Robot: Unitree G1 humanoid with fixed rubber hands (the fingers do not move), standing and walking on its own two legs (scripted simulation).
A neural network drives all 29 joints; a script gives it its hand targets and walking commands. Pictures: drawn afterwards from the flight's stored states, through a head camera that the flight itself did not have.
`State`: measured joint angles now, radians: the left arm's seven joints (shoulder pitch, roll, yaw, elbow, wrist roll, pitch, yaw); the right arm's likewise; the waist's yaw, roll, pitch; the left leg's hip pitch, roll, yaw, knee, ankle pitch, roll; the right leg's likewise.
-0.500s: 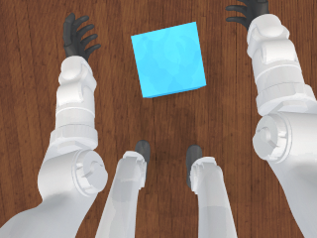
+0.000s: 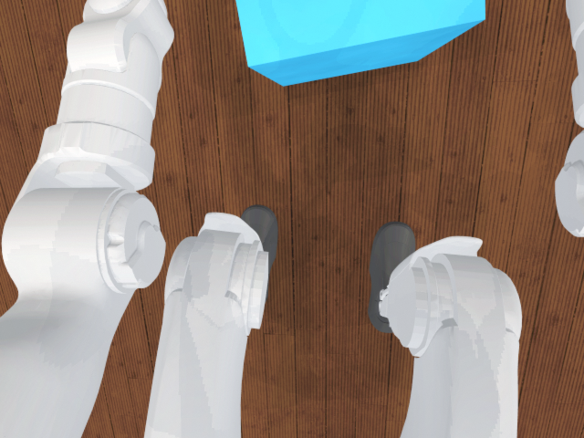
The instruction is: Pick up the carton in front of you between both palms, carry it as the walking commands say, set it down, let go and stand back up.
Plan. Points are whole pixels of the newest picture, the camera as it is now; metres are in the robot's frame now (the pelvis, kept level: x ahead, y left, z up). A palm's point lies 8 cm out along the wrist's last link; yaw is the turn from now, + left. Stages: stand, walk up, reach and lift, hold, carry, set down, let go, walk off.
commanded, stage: reach and lift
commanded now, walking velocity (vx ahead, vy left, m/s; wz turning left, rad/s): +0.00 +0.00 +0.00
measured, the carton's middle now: out of the picture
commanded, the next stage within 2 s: none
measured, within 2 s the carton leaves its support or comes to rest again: leaves its support in 0.96 s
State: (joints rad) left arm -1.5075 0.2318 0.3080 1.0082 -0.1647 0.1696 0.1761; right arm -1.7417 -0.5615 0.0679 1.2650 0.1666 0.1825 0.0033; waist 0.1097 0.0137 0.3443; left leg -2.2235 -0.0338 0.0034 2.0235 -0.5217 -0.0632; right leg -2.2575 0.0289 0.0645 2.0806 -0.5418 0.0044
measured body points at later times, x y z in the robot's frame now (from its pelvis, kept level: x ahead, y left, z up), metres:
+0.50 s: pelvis +0.01 +0.00 -0.03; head +0.40 -0.02 +0.18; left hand +0.57 +0.18 -0.21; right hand +0.62 -0.16 -0.21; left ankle +0.13 +0.13 -0.37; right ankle +0.11 -0.12 -0.37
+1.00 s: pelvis +0.02 -0.01 -0.04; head +0.39 -0.04 +0.19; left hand +0.58 +0.16 -0.20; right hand +0.61 -0.15 -0.21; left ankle +0.13 +0.13 -0.37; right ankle +0.11 -0.12 -0.37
